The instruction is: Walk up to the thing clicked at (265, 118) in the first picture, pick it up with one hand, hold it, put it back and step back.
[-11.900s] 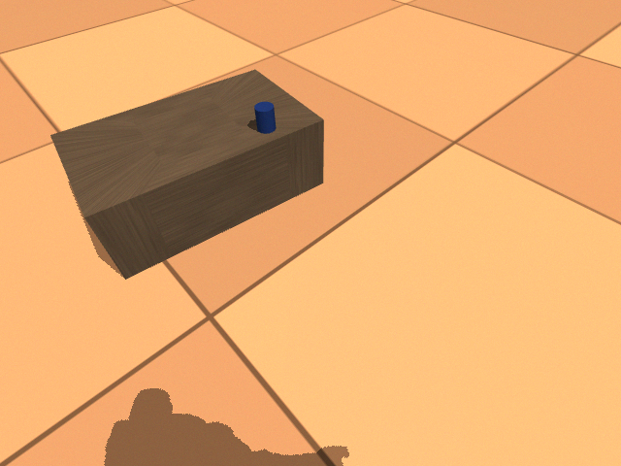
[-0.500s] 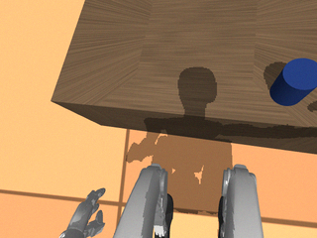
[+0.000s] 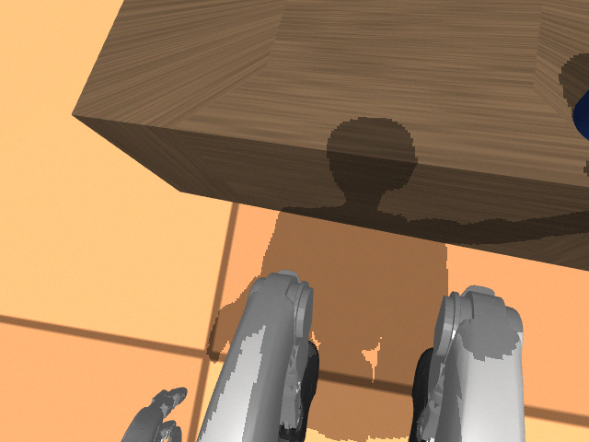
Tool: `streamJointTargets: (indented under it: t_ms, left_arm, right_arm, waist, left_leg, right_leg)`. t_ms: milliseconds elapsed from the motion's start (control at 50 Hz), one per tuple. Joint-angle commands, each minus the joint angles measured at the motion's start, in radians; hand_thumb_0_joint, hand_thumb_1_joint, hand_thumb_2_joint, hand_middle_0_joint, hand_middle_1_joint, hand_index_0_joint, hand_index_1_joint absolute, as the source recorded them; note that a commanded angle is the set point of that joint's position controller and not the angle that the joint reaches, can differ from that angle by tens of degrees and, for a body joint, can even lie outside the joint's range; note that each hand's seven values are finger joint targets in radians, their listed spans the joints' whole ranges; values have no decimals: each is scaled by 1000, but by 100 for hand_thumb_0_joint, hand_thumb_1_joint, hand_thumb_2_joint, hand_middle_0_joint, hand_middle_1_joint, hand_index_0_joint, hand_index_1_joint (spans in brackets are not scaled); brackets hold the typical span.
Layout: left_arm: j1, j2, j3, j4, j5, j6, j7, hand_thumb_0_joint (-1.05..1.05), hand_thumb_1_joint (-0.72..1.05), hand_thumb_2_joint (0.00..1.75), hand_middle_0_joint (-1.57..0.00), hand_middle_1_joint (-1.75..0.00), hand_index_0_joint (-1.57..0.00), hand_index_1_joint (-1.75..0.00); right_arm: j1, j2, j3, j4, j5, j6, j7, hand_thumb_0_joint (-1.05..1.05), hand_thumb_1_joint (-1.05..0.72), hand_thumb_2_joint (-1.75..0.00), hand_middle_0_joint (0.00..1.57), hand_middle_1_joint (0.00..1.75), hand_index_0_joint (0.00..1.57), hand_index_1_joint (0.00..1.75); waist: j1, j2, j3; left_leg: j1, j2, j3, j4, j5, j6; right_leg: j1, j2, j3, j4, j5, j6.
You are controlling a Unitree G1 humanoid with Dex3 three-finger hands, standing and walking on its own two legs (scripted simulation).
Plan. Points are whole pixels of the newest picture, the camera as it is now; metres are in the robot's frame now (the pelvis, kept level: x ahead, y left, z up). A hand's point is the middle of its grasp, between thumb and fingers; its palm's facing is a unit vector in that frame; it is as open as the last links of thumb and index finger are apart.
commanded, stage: close in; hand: right
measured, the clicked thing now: out of the picture +0.52 -0.31 +0.01
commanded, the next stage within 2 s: rest palm in 0.28 s
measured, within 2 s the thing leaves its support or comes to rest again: leaves its support in 1.54 s
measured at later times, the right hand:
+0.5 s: hand out of the picture +0.50 -0.32 +0.02, palm faces +0.32 +0.95 +0.00, open 17.1 cm
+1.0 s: hand out of the picture +0.51 -0.31 +0.02, palm faces +0.32 +0.95 +0.00, open 14.1 cm
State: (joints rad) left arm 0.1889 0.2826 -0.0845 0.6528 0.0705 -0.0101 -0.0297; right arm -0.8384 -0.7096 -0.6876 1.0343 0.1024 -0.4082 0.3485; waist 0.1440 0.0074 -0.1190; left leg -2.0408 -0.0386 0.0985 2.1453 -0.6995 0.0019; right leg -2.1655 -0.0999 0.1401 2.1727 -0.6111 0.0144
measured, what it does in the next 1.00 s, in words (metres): stands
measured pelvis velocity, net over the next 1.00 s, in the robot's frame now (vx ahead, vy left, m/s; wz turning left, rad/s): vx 0.01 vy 0.00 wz -0.01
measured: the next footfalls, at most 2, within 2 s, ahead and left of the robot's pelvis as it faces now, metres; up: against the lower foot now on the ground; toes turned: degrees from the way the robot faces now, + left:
none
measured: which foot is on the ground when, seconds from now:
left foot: down 0.00-1.00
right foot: down 0.00-1.00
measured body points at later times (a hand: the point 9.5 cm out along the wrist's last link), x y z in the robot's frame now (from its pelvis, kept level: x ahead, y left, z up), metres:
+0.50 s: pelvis +0.02 +0.01 +0.02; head +0.24 -0.05 +0.40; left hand +0.14 +0.28 -0.10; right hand +0.48 -0.36 +0.02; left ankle +0.09 +0.11 -0.36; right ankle +0.10 -0.14 -0.36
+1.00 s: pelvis +0.01 +0.00 +0.01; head +0.23 -0.05 +0.40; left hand +0.12 +0.27 -0.11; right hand +0.49 -0.36 +0.02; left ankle +0.09 +0.11 -0.36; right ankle +0.10 -0.14 -0.36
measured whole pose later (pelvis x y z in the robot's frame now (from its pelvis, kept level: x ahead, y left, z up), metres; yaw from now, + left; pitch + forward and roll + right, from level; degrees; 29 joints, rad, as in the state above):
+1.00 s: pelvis +0.01 +0.00 +0.01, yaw -1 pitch +35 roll +6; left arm 0.15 0.28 -0.05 0.64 0.08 0.04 -0.03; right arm -0.86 -0.59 -0.60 0.99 0.10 -0.43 0.22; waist 0.13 0.00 -0.13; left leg -2.02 -0.04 0.09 2.13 -0.73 0.01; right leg -2.14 -0.10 0.13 2.15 -0.64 0.02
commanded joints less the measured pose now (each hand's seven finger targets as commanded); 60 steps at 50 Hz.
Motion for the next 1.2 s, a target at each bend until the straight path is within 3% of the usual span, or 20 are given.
streamJointTargets:
  t_ms: [0,40,140,200,280,420,480,520,660,740,780,800,840,880,900,920,1000,1080,1140,1180]
  left_arm:
    - [146,240,95,-65,-5,-10,29,0,91,89,-19,-30,-20,-29]
    - [152,223,88,-57,-4,-8,28,0,90,89,-19,-30,-20,-29]
    - [135,216,87,-75,-3,1,22,0,91,89,-20,-30,-21,-30]
    - [139,219,97,-73,-1,5,19,0,91,89,-20,-30,-21,-30]
    - [145,215,106,-63,6,11,17,0,91,89,-20,-30,-20,-30]
    - [125,211,115,-55,9,24,15,0,85,93,-20,-29,-18,-30]
    - [118,208,114,-56,12,28,15,0,84,93,-20,-29,-18,-31]
    - [105,206,115,-62,8,28,14,0,89,91,-20,-30,-20,-30]
    - [111,205,109,-61,11,30,12,0,90,90,-20,-30,-20,-30]
    - [114,207,107,-56,12,30,13,0,90,90,-20,-30,-20,-30]
    - [108,204,106,-66,11,30,11,0,89,90,-20,-30,-20,-30]
    - [108,207,105,-61,13,31,12,0,90,90,-20,-30,-21,-30]
    - [116,209,105,-66,14,35,12,0,90,90,-20,-30,-20,-30]
    - [126,207,113,-69,13,39,14,0,90,90,-20,-30,-20,-30]
    - [124,203,108,-67,11,39,14,0,90,90,-20,-30,-20,-30]
    - [128,203,108,-64,12,38,14,0,90,90,-20,-30,-20,-30]
    - [131,212,107,-64,9,41,17,0,90,90,-20,-30,-20,-30]
    - [124,214,109,-69,4,43,16,0,90,90,-20,-30,-20,-30]
    - [133,210,109,-75,2,45,18,0,90,90,-19,-30,-20,-29]
    - [138,206,111,-67,2,44,21,0,91,89,-19,-30,-20,-29]
  right_arm:
    - [-309,-347,-18,-240,29,-50,-46,0,49,-4,5,4,4,4]
    - [-271,-307,-6,-197,36,-47,-47,0,48,-4,5,4,4,4]
    - [-227,-250,7,-170,39,-62,-56,0,47,-4,5,4,4,4]
    - [-255,-245,7,-239,39,-77,-58,0,46,-5,5,4,4,4]
    - [-289,-215,21,-293,44,-93,-73,0,44,-5,5,4,4,4]
    - [-258,-207,32,-259,22,-96,-100,0,39,-10,6,6,5,6]
    - [-293,-202,29,-300,27,-99,-101,0,42,-10,7,7,6,7]
    - [-234,-158,47,-215,33,-92,-100,0,43,-6,17,9,16,9]
    - [-305,-164,63,-268,30,-99,-91,0,43,-13,31,20,30,20]
    - [-353,-169,73,-271,24,-99,-107,0,42,-18,42,28,41,28]
    - [-310,-153,76,-227,19,-95,-115,0,41,-17,41,28,41,28]
    - [-310,-161,80,-210,12,-96,-118,0,39,-19,46,31,45,31]
    - [-359,-210,62,-286,7,-102,-123,0,35,-25,55,39,54,39]
    - [-398,-198,72,-331,9,-97,-128,0,34,-29,61,44,60,44]
    - [-346,-172,76,-239,9,-85,-130,0,33,-30,63,46,63,46]
    - [-359,-160,81,-250,14,-85,-129,0,31,-32,68,50,68,50]
    - [-346,-202,62,-266,1,-83,-146,0,22,-46,89,68,88,68]
    - [-318,-160,84,-237,6,-77,-143,0,10,-58,101,80,100,81]
    - [-349,-215,49,-293,14,-84,-145,0,-1,-70,110,92,110,92]
    - [-343,-165,72,-278,26,-78,-141,0,-11,-83,116,105,116,105]
  waist:
    - [-24,-227,-658]
    - [-25,-212,-636]
    - [-25,-164,-593]
    - [-41,-206,-685]
    - [-34,-235,-731]
    - [-37,-210,-690]
    - [-40,-212,-728]
    - [-28,-169,-650]
    - [-25,-207,-707]
    - [-22,-232,-684]
    - [-23,-181,-650]
    - [-16,-178,-630]
    - [-33,-225,-705]
    - [-31,-252,-766]
    - [-24,-217,-736]
    - [-11,-204,-713]
    - [-31,-222,-699]
    - [-20,-221,-637]
    - [-31,-233,-714]
    - [-11,-196,-707]
  left_leg:
    - [271,-32,12,-304,70,32]
    - [299,-31,5,-297,136,30]
    - [326,-29,-7,-308,161,27]
    - [341,-28,-10,-293,216,29]
    - [369,-26,-12,-282,286,27]
    - [357,-29,-15,-297,250,28]
    - [368,-28,-14,-291,260,25]
    - [337,-31,-8,-301,203,29]
    - [339,-28,-3,-277,256,29]
    - [314,-27,-3,-282,204,32]
    - [314,-29,-3,-291,181,30]
    - [294,-30,1,-290,158,31]
    - [330,-28,-5,-284,176,32]
    - [357,-27,-7,-287,203,32]
    - [355,-27,-5,-286,210,31]
    - [350,-30,0,-286,209,30]
    - [323,-29,3,-283,187,34]
    - [285,-27,11,-289,160,38]
    - [351,-25,0,-293,209,35]
    - [356,-26,0,-300,234,30]
  right_leg:
    - [531,18,-59,-261,-12,-48]
    - [512,17,-61,-246,55,-50]
    - [464,17,-63,-242,80,-56]
    - [551,15,-63,-240,142,-51]
    - [596,13,-63,-225,209,-47]
    - [582,11,-69,-235,171,-46]
    - [583,12,-67,-228,180,-45]
    - [530,14,-66,-238,123,-47]
    - [584,14,-59,-222,183,-44]
    - [572,17,-61,-234,127,-40]
    - [527,18,-63,-233,99,-45]
    - [517,17,-63,-234,76,-45]
    - [551,20,-67,-240,96,-42]
    - [602,18,-69,-241,125,-39]
    - [588,18,-69,-238,132,-40]
    - [566,16,-61,-237,126,-42]
    - [575,18,-62,-251,115,-39]
    - [575,20,-55,-275,87,-39]
    - [584,21,-62,-260,136,-41]
    - [589,18,-60,-250,154,-45]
